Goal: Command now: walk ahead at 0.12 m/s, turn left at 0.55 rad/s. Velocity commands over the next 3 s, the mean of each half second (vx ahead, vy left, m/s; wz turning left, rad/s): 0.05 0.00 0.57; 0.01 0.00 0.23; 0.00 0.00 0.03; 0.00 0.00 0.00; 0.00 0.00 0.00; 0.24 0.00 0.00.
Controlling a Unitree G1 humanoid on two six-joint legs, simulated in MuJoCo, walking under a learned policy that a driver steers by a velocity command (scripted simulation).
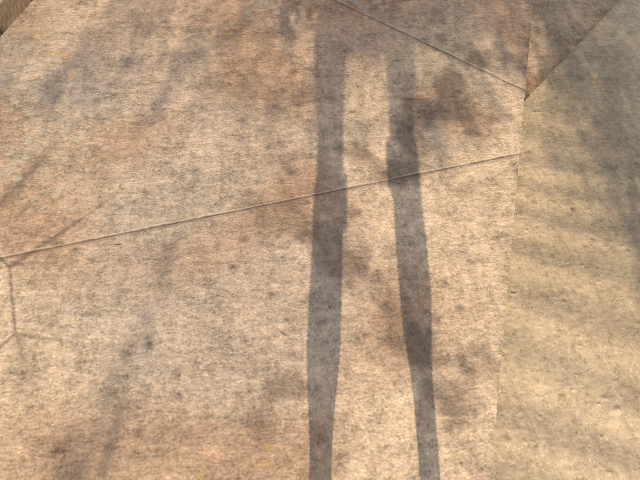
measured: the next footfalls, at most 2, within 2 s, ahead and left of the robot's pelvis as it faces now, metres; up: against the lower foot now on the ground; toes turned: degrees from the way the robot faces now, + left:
right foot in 0.42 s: +0.16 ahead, -0.14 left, +0.00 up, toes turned +23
left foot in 0.84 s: +0.03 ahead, +0.07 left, +0.00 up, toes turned +21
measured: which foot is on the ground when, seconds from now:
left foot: down 0.00-0.42, up 0.44-0.82, down 0.84-1.00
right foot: up 0.00-0.40, down 0.42-1.00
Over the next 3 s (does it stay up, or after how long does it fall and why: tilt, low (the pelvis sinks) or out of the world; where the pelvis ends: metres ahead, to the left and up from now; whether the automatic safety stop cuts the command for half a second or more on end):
stays up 0.18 -0.04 0.01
